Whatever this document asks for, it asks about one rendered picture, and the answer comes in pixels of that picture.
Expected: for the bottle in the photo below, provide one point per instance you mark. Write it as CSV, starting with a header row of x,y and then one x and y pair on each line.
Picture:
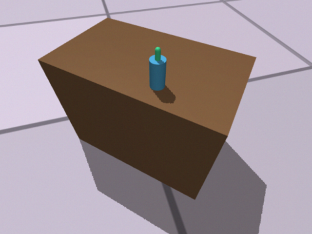
x,y
157,70

